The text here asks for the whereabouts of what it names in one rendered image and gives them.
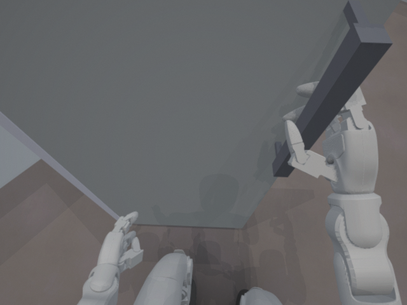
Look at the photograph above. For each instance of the fridge door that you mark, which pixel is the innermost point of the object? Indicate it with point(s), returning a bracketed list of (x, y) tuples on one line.
[(168, 108)]

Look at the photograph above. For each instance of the robot left hand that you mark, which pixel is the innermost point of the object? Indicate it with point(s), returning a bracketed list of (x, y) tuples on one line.
[(114, 248)]

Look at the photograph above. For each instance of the handle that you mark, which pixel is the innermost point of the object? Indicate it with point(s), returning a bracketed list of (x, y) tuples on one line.
[(362, 48)]

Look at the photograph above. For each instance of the robot right hand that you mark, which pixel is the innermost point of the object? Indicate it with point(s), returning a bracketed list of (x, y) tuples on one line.
[(352, 144)]

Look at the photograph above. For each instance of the robot right thigh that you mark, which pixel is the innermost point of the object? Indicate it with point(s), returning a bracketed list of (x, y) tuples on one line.
[(259, 297)]

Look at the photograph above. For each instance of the robot thigh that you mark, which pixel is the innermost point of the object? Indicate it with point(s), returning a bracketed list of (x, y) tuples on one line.
[(259, 297), (164, 284)]

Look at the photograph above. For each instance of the robot left thigh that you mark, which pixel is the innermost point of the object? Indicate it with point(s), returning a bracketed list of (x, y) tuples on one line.
[(164, 284)]

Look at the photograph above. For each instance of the robot right forearm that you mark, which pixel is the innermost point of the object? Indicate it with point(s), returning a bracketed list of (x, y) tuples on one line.
[(359, 233)]

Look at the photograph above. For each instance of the robot left forearm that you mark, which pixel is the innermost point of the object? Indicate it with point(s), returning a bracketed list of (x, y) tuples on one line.
[(101, 287)]

